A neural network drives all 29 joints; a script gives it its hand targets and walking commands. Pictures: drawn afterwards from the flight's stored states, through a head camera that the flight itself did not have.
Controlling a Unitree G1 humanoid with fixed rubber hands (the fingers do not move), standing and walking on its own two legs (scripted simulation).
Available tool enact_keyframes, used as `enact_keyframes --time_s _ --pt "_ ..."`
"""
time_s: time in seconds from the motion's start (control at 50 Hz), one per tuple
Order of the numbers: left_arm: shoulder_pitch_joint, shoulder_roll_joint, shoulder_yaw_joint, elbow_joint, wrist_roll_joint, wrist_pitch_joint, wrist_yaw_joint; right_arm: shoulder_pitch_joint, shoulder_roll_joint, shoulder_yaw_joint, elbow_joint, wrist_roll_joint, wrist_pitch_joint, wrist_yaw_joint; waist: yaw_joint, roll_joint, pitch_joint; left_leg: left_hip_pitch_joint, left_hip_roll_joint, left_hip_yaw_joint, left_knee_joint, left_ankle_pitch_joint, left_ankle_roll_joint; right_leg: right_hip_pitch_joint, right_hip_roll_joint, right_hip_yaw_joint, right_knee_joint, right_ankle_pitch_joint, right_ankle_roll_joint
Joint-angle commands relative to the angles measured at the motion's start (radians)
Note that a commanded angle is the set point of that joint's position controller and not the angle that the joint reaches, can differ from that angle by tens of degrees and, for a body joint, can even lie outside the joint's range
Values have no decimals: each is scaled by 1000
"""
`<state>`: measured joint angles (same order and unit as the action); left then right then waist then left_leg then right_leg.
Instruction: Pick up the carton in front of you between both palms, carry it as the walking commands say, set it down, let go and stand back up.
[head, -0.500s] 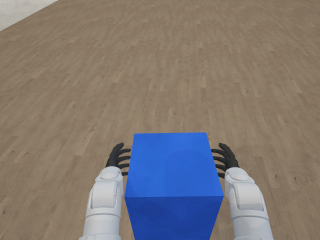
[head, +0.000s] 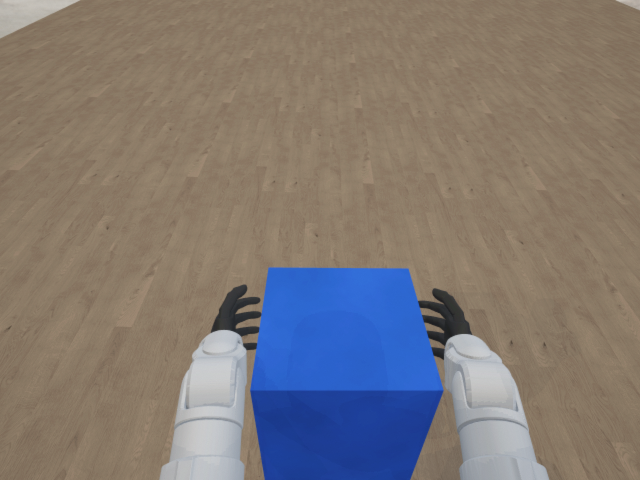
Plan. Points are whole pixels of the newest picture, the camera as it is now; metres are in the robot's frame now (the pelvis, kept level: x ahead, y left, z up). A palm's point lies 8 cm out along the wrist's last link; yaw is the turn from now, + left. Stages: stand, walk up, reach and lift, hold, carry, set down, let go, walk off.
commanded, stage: hold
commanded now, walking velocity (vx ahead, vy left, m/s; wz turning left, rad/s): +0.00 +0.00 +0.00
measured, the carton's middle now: (338, 375) +0.30 +0.00 -0.06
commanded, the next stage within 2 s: set down in 0.26 s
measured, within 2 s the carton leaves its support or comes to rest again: neither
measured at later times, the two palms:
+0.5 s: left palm (220, 324) +0.32 +0.17 +0.03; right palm (439, 331) +0.32 -0.13 +0.04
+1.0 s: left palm (238, 366) +0.37 +0.17 -0.18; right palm (400, 360) +0.39 -0.12 -0.17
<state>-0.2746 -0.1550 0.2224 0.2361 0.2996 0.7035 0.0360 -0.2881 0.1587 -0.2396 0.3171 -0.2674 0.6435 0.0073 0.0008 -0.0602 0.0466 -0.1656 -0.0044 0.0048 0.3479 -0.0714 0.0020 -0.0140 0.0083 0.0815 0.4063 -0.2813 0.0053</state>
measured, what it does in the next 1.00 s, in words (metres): lowers itself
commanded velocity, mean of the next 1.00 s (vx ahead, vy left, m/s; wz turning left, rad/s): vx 0.00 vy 0.00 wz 0.00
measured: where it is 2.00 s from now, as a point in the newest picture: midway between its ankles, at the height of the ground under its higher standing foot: outside the picture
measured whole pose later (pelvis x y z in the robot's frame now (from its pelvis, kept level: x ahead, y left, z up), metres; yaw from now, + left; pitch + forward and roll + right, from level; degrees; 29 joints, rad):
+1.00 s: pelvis -0.02 -0.01 -0.09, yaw -2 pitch +32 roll -2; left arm -0.66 -0.09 0.44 0.45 0.25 0.20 0.00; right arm -0.67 0.14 -0.35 0.52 -0.18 0.16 -0.07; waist 0.06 -0.07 0.01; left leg -1.27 -0.01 -0.12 0.92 -0.21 -0.05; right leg -1.14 0.12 0.08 1.02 -0.44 0.00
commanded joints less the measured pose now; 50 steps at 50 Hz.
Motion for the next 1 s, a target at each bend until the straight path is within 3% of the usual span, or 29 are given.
enact_keyframes --time_s 0.0,0.32,0.46,0.56,0.62,0.7,0.76,0.8,0.88,0.92,0.98 --pt "-479 -950 -567 -18 -269 -39 -279 -491 932 504 -26 224 -38 245 -9 44 -234 476 -70 -68 26 4 -14 -410 44 31 -166 -17 -60" --pt "-527 -957 -513 39 -260 -22 -286 -560 914 440 15 199 -27 270 3 82 -249 468 -34 -103 -12 -67 -25 -383 72 16 -127 -36 -51" --pt "-698 -893 -276 255 -152 -91 -283 -739 879 250 227 76 -101 258 26 54 -181 376 -45 -95 38 -186 -6 -489 71 13 -63 -123 -55" --pt "-724 -729 -62 366 -17 -185 -244 -769 743 54 333 -61 -197 196 44 45 -147 204 -59 -61 135 -113 6 -592 91 -3 29 -109 -49" --pt "-702 -636 -3 384 34 -268 -231 -742 666 -6 341 -100 -272 172 44 43 -191 105 -75 -50 209 -5 10 -663 101 -13 89 -60 -31" --pt "-719 -658 -60 375 23 -401 -232 -736 695 53 339 -71 -394 162 37 44 -352 33 -89 -48 327 165 2 -766 116 -32 176 39 -2" --pt "-775 -726 -163 377 -20 -495 -242 -796 753 182 336 -5 -483 156 36 49 -538 -6 -93 -55 434 291 -1 -857 132 -32 255 121 21" --pt "-811 -774 -241 349 -60 -536 -248 -840 797 292 291 53 -524 151 52 47 -715 -15 -97 -53 516 396 -1 -901 145 -32 323 211 35" --pt "-870 -799 -389 256 -130 -560 -257 -919 843 474 188 149 -547 133 78 50 -1069 -25 -97 -41 659 559 -4 -962 151 -33 445 356 55" --pt "-882 -797 -419 231 -151 -550 -261 -939 846 518 165 177 -536 126 86 52 -1160 -81 -99 -32 703 553 -8 -998 150 -32 493 370 59" --pt "-895 -805 -407 241 -143 -511 -276 -961 855 521 185 183 -498 140 104 40 -1138 -260 -106 -7 732 419 -17 -1054 154 -37 544 308 62"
